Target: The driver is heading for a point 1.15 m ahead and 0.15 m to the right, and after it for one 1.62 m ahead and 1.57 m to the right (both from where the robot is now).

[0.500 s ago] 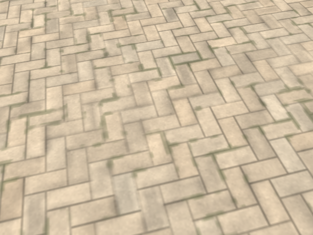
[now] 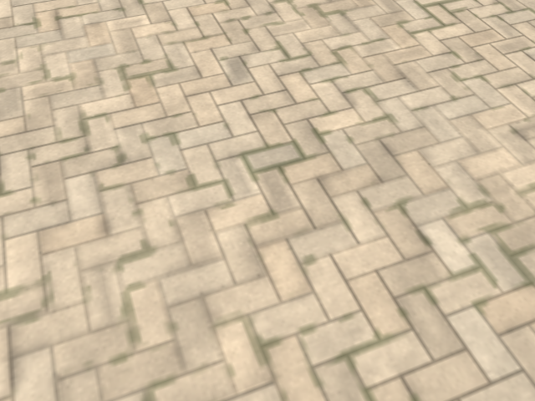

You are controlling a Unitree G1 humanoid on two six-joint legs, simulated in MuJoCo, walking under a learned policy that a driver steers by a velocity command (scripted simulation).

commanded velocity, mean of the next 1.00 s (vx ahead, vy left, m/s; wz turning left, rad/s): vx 0.50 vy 0.00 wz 0.00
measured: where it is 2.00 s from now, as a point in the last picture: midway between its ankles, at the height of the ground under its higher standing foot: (288, 215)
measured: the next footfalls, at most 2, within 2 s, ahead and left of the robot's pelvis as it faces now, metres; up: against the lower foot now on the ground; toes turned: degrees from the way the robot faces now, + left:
right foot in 0.22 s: +0.32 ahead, -0.15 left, +0.00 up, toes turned -3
left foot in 0.76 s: +0.64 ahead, +0.09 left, +0.00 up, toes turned +3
